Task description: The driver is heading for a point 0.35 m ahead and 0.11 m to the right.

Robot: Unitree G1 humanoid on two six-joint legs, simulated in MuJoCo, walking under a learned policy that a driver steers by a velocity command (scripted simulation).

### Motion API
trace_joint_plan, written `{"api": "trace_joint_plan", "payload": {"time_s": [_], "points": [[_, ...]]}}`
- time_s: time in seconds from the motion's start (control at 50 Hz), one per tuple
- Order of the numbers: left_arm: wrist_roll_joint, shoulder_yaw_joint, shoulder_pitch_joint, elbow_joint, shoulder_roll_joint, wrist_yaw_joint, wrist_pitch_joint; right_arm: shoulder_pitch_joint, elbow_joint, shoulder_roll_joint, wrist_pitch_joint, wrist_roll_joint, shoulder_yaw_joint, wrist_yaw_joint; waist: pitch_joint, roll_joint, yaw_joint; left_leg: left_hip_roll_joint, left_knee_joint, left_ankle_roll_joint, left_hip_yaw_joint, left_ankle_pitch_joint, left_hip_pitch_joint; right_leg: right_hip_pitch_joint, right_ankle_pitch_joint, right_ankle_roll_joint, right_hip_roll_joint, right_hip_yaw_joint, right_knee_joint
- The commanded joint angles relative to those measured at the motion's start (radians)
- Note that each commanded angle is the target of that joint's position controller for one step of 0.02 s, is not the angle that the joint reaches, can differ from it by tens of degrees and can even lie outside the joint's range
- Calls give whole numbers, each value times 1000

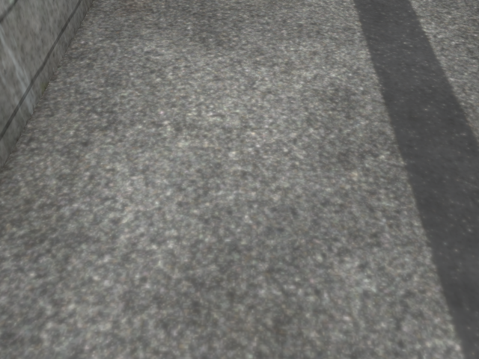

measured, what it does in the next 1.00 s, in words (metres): walks ahead, turning right: right foot, then left foot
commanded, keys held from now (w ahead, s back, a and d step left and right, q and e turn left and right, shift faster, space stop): w+e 0.30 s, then no key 0.70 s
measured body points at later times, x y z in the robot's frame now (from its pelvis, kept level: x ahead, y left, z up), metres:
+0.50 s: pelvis +0.22 -0.04 -0.02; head +0.23 -0.04 +0.43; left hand +0.34 +0.19 -0.14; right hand +0.40 -0.30 -0.08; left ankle +0.35 +0.03 -0.74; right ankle +0.03 -0.13 -0.74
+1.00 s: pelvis +0.31 -0.07 -0.01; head +0.31 -0.07 +0.44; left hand +0.53 +0.11 -0.10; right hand +0.35 -0.32 -0.14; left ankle +0.35 +0.03 -0.74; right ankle +0.30 -0.20 -0.74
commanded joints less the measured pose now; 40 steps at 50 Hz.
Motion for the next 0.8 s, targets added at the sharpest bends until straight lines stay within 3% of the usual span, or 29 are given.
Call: {"api": "trace_joint_plan", "payload": {"time_s": [0.02, 0.06, 0.1, 0.12, 0.14, 0.16, 0.18, 0.2, 0.22, 0.24, 0.26, 0.3, 0.34, 0.38, 0.4, 0.44, 0.46, 0.48, 0.5, 0.52, 0.54, 0.56, 0.58, 0.6, 0.62, 0.66, 0.7, 0.76, 0.8], "points": [[-21, 11, -54, -68, 26, -45, -20, -221, -121, -171, -7, -6, -32, -8, 47, 126, 62, 145, -301, 106, -77, -99, -91, 103, 29, 34, -25, -44, -168], [-41, 3, -29, -50, 15, -73, -43, -179, -100, -233, 30, -10, -52, 14, 40, 118, 42, 167, -219, 139, -59, -114, -1, 158, 35, 23, -16, -49, -441], [-35, -6, 80, 4, 0, -74, -73, -109, -49, -246, 72, -36, -55, 42, 43, 50, 59, 187, -72, 184, -50, -171, -64, 366, 259, 3, 12, -63, -654], [-26, 6, 129, 8, 37, -65, -82, -32, -8, -183, 69, -59, -41, 48, 17, 9, 61, 174, 69, 177, -17, -103, -84, 445, 252, -23, 24, -34, -656], [-7, 19, 176, 2, 84, -44, -83, 45, 23, -86, 57, -76, -20, 49, -42, -34, 57, 108, 269, 123, 50, -42, -111, 521, 249, -96, -13, 56, -650], [-35, 31, 276, -34, 195, -18, -81, 51, -88, 37, 20, -66, 20, 40, -198, -255, 55, -94, 603, -9, 63, -217, -403, 803, 415, -408, -260, 577, -689], [-13, 34, 327, -5, 203, -12, -77, -119, -106, -5, -18, -38, 11, 67, -9, -300, 181, -136, 842, -11, -79, -286, -763, 834, 45, -412, -322, 828, -897], [-2, 10, 277, 17, 118, -9, -81, -256, -99, -107, -34, -8, -12, 57, 92, -162, 209, -72, 981, 27, -130, -216, -860, 715, -91, -320, -329, 710, -862], [19, -29, 234, 15, 46, -14, -67, -287, -96, -150, -38, -26, -30, 35, 77, -94, 162, -59, 1022, 42, -125, -160, -820, 631, 6, -272, -292, 634, -847], [21, -56, 183, 20, 11, -24, -57, -259, -103, -148, -36, -51, -32, 24, 42, -59, 93, -44, 983, 44, -136, -82, -707, 538, 155, -248, -267, 541, -854], [9, -66, 99, 5, 4, -33, -47, -248, -102, -125, -30, -57, -25, 19, 58, -37, 43, -20, 949, 37, -132, -50, -629, 443, 255, -238, -263, 483, -864], [-1, -63, 43, -16, 17, -33, -39, -254, -122, -126, -17, -41, -28, 11, 24, -53, 25, -28, 854, -11, -96, -18, -580, 425, 336, -226, -214, 392, -881], [4, -47, 20, -21, 52, -33, -47, -257, -111, -120, -24, -15, -31, 11, 52, -34, 17, -25, 602, -54, -58, 31, -551, 419, 494, -198, -177, 301, -878], [-7, -23, -8, -38, 117, -37, -51, -294, -108, -77, -15, 3, -11, 30, 42, -46, 13, -52, 317, -53, 8, 39, -299, 268, 666, -144, -122, 193, -857], [-7, -16, 37, -32, 135, -35, -46, -315, -104, -69, -15, 11, -7, 43, 44, -68, 29, -68, 259, -35, 25, 126, -256, 263, 714, -137, -137, 214, -832], [-3, -5, 62, -29, 151, -44, -39, -285, -65, -112, -21, 23, -12, 53, 39, -70, 10, -106, 97, 10, 55, 388, -191, 301, 836, -128, -173, 243, -767], [2, -7, 77, -26, 135, -47, -43, -232, -41, -154, -27, 30, -26, 51, -4, -71, -8, -131, 73, 46, 69, 492, -58, 285, 948, -90, -140, 228, -699], [12, -16, 82, -34, 97, -53, -47, -139, -11, -184, -31, 17, -37, 43, -101, -38, -41, -118, 104, 101, 54, 593, 123, 244, 968, -21, -56, 171, -581], [6, -55, 174, -69, -39, -50, -48, 47, 18, -271, -31, -13, -48, 31, -340, 168, -41, 111, 159, 319, -175, 1063, 493, 95, 539, 65, 59, 136, -319], [13, -67, 291, -59, -66, -54, -49, 177, 43, -271, -12, -39, -50, 41, -525, 316, -59, 368, 69, 540, -562, 1140, 728, -88, -287, 122, 171, 111, 87], [-3, -29, 114, -85, 29, -56, -30, 222, 78, -272, -13, -49, -57, 37, -299, 108, -109, 327, -43, 426, -573, 971, 494, -172, -231, 108, 125, 163, 292], [-10, -10, 74, -98, 57, -39, -17, 74, 73, -253, -11, -4, -51, 42, -147, 88, -34, 298, -82, 340, -442, 672, 290, -215, -131, 94, 57, 161, 343], [13, -7, 74, -87, 78, -23, -11, -81, 39, -140, -7, 23, -8, 45, -121, 58, 23, 253, -119, 300, -343, 629, 137, -160, -82, 90, -8, 148, 290], [-78, -30, 39, -80, 17, 9, 42, -174, -7, -83, -4, 39, -13, 21, -88, -53, 33, 197, -87, 248, -256, 784, 77, -55, -47, 113, -55, 168, 156], [-81, -39, 43, -94, -8, 19, 67, -189, 11, -77, -4, 30, -6, 13, -83, -33, 59, 167, -100, 231, -193, 814, 17, 15, -35, 125, -76, 151, 74], [-50, -51, 26, -118, -46, 37, 86, -206, 40, -95, -1, 10, -19, 10, -72, 23, 81, 123, -115, 230, -114, 870, -79, 134, -45, 135, -88, 95, -148], [-43, -56, 6, -133, -47, 49, 94, -208, 45, -146, 14, 9, -38, 11, -90, 88, 62, 112, -118, 235, -88, 819, -96, 206, 14, 137, -78, 61, -297], [-45, -37, 4, -133, 12, 56, 115, -180, 55, -160, 43, 26, -45, 16, -102, 81, 50, 120, -131, 226, -106, 423, -127, 309, 184, 114, -73, 53, -443], [-25, -32, -22, -150, 20, 56, 120, -172, 58, -115, 55, 30, -29, 18, -51, 59, 51, 67, -130, 157, -99, 49, -209, 392, 228, 74, -68, 53, -562]]}}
